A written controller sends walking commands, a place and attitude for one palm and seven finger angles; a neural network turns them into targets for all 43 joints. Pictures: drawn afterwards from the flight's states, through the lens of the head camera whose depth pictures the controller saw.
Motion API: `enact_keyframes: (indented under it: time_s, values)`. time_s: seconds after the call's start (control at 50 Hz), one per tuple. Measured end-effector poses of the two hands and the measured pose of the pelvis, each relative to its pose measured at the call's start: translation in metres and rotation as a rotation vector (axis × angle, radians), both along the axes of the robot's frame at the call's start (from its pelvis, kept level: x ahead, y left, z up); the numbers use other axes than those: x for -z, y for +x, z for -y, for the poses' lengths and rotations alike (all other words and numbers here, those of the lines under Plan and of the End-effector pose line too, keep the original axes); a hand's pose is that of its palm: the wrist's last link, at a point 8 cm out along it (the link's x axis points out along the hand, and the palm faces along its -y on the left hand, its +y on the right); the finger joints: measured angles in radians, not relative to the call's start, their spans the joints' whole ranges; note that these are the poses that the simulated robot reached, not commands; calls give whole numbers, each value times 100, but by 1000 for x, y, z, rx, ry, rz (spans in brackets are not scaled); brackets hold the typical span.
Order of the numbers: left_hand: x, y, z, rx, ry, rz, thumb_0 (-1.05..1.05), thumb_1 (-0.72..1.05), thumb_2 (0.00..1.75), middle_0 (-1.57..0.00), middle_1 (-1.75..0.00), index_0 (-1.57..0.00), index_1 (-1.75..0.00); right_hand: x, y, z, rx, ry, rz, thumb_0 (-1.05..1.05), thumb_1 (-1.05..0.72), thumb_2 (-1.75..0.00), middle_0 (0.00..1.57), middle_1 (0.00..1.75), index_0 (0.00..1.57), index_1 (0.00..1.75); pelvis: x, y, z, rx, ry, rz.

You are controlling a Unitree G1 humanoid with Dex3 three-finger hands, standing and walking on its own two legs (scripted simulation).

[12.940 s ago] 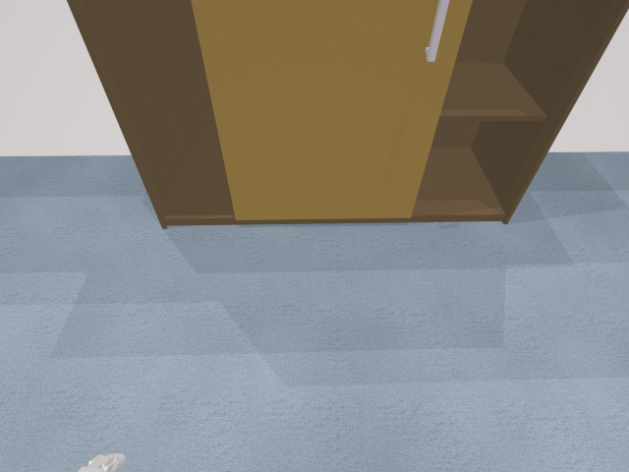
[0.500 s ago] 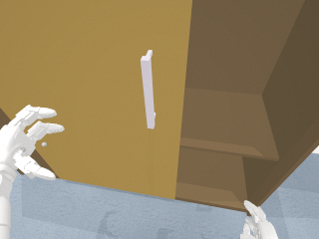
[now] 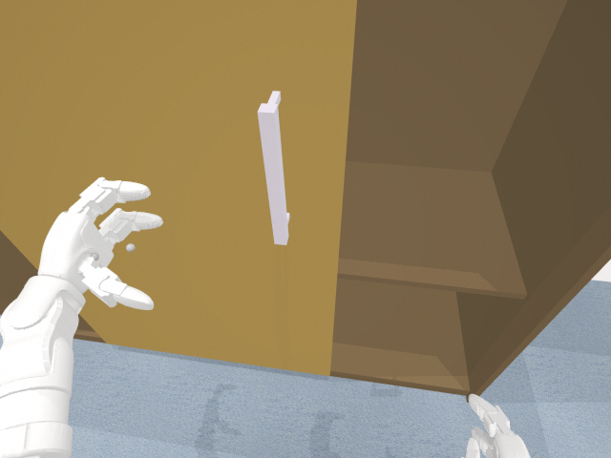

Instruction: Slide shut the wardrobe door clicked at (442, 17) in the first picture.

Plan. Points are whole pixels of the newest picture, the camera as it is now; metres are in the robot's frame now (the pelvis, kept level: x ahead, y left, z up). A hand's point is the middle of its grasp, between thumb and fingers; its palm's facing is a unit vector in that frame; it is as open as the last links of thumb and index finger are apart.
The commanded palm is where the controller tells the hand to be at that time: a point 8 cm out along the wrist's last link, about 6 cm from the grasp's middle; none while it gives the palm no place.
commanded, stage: move the hooked fingers beside the handle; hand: left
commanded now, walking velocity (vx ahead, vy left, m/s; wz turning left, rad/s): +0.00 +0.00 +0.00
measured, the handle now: (278, 176) +0.48 +0.07 +0.12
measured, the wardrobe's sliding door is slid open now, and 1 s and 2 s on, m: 0.44 0.44 0.44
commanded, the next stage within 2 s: none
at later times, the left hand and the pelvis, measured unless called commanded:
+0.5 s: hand (185, 218) +0.38 +0.18 +0.13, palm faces -0.08 -1.00 -0.03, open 14.0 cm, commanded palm +0.36 +0.23 +0.13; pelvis +0.01 +0.00 +0.00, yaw +0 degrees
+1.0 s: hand (222, 196) +0.43 +0.14 +0.13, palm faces -0.09 -1.00 -0.01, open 14.0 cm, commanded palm +0.41 +0.20 +0.13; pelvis +0.00 +0.00 +0.00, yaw -1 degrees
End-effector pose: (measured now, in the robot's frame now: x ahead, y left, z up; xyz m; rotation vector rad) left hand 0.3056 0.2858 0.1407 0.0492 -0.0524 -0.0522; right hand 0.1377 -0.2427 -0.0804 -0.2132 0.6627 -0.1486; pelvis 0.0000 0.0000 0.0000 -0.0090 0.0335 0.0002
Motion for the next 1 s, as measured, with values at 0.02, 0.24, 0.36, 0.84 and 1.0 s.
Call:
enact_keyframes:
  time_s: [0.02,0.24,0.36,0.84,1.0]
  values:
    - [0,2,1,1,-1,-1,-1,-50,30,-31,-120,-30,-120,1,-1,0,2,1,-5,2,-90,-90,20,30,20,30,0,1,0,1,0,-2]
    - [6,23,25,15,-13,-14,-1,-50,30,-31,-120,-30,-120,5,0,1,11,2,-41,2,-90,-90,20,30,20,30,0,4,0,0,2,-12]
    - [7,40,37,20,-15,-27,-1,-50,30,-31,-120,-30,-120,7,-1,1,16,9,-56,2,-90,-90,20,30,20,30,0,4,1,1,3,-18]
    - [12,94,77,30,-32,-45,-1,-50,30,-31,-120,-30,-120,24,-46,12,89,18,-232,2,-90,-90,20,30,20,30,0,5,3,17,5,-49]
    - [12,107,87,40,-36,-43,-1,-50,30,-30,-120,-30,-120,28,-64,14,113,22,-285,2,-90,-90,20,30,20,30,1,4,2,22,4,-62]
